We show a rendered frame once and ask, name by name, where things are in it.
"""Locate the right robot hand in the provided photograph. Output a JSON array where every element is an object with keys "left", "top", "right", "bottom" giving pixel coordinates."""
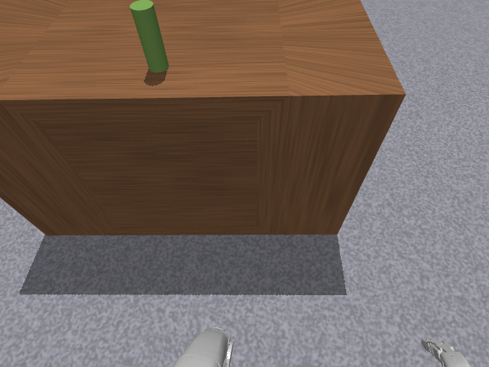
[{"left": 421, "top": 338, "right": 471, "bottom": 367}]

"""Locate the can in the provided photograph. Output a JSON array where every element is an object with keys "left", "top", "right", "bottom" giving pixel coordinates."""
[{"left": 130, "top": 0, "right": 169, "bottom": 73}]

